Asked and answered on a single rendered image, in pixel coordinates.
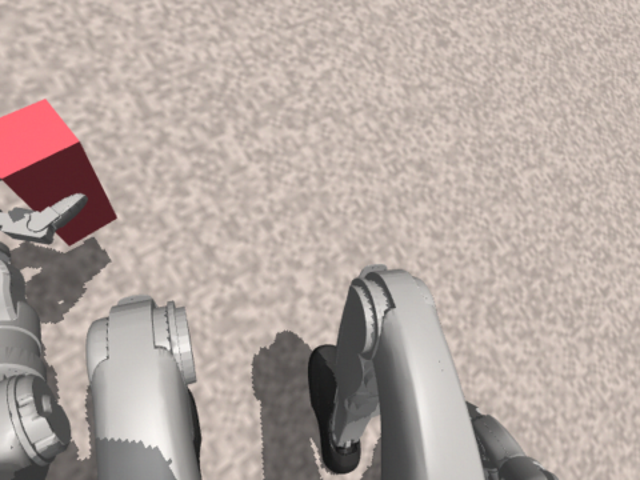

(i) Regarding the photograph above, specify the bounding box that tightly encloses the carton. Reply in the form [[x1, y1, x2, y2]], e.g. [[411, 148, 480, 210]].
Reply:
[[0, 99, 117, 246]]

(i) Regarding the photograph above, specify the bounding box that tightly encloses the right robot arm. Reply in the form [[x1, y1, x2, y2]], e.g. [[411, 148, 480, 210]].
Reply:
[[498, 456, 559, 480]]

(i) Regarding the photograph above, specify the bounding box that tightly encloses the right robot hand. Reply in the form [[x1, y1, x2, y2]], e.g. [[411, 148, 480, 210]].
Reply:
[[466, 401, 526, 480]]

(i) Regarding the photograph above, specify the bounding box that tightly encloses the left robot hand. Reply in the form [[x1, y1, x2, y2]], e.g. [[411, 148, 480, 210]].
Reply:
[[0, 178, 88, 245]]

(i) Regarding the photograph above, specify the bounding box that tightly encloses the right robot foot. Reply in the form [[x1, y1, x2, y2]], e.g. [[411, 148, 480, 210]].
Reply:
[[308, 345, 361, 474]]

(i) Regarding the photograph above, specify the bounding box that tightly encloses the left robot arm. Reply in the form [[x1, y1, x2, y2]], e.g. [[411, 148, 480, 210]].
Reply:
[[0, 242, 71, 480]]

